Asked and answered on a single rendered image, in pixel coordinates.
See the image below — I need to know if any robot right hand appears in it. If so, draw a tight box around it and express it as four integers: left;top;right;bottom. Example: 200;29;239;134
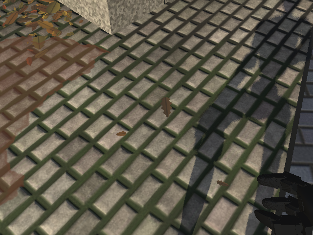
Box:
254;171;313;235

